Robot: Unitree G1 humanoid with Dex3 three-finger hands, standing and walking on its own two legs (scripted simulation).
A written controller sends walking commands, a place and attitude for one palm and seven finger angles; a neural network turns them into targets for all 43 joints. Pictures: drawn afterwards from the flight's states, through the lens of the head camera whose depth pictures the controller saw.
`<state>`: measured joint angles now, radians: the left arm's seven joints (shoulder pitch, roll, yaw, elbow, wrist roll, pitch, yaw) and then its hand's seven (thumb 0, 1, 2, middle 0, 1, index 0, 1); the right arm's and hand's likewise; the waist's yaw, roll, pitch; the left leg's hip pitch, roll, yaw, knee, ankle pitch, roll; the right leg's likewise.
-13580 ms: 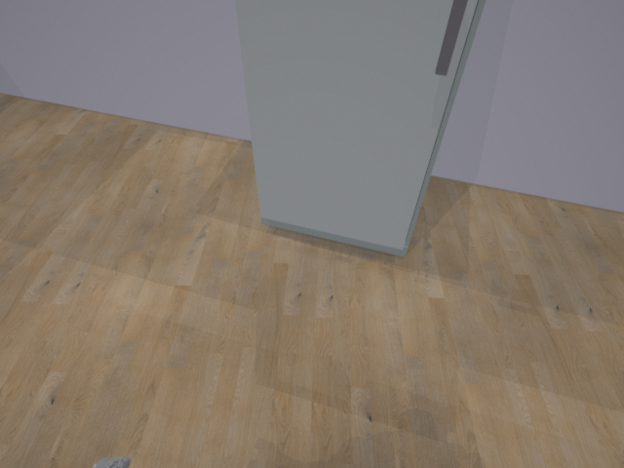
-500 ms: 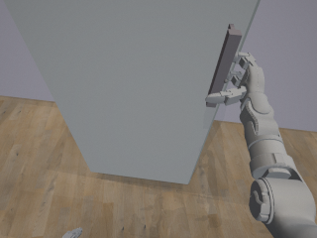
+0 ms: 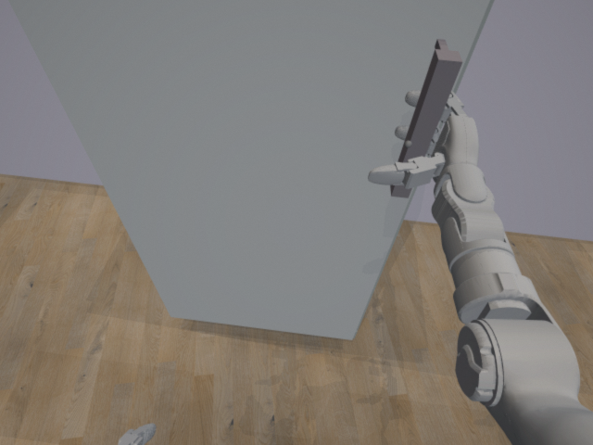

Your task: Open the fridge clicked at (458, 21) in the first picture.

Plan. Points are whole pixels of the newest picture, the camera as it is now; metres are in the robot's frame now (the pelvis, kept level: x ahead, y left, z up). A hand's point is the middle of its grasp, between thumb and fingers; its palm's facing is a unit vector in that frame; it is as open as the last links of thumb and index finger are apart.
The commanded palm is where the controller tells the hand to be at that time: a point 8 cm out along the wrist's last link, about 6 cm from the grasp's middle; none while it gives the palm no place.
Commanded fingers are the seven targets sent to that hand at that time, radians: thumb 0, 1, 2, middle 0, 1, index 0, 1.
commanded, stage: slide the fingers in behind the handle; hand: right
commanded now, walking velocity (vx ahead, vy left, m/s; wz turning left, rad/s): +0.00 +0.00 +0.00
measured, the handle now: (418, 125) +0.53 -0.10 +0.18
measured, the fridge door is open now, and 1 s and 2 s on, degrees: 0 0 2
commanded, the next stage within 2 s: grip the handle and tug to test in 0.40 s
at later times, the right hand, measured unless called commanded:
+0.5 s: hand (407, 144) +0.47 -0.08 +0.18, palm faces +0.01 +1.00 -0.01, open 14.1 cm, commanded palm +0.44 -0.13 +0.18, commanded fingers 0.00 0.45 -0.32 0.31 1.21 0.31 1.21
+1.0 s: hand (408, 144) +0.47 -0.08 +0.18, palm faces +0.02 +1.00 -0.02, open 8.9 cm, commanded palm +0.44 -0.12 +0.18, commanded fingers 0.00 -0.71 -0.82 0.43 1.37 0.43 1.37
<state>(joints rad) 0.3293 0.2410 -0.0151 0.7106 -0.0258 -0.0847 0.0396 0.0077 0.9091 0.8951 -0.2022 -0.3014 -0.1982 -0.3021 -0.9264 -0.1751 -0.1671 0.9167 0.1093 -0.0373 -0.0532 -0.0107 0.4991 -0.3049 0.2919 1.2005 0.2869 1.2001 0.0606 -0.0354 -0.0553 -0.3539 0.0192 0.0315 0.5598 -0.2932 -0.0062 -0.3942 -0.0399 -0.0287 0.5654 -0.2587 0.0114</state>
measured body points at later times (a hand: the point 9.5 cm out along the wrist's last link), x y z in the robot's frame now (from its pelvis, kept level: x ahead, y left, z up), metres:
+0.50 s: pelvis +0.01 +0.00 +0.00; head +0.03 +0.01 +0.45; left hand +0.09 +0.25 -0.12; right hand +0.46 -0.14 +0.19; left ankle -0.01 +0.12 -0.73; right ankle +0.02 -0.13 -0.73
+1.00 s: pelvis +0.02 +0.00 +0.00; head +0.03 +0.01 +0.45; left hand +0.12 +0.24 -0.12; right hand +0.46 -0.14 +0.19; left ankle -0.01 +0.12 -0.73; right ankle +0.02 -0.13 -0.73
